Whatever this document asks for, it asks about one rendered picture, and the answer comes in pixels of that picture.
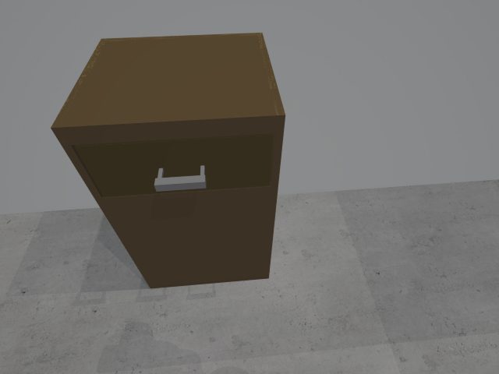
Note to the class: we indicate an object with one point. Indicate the handle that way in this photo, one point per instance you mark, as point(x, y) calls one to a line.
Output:
point(180, 183)

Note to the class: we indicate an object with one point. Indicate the drawer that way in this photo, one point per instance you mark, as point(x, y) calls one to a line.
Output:
point(130, 168)

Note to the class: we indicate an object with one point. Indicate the cabinet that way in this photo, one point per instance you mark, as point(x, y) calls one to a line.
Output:
point(181, 87)

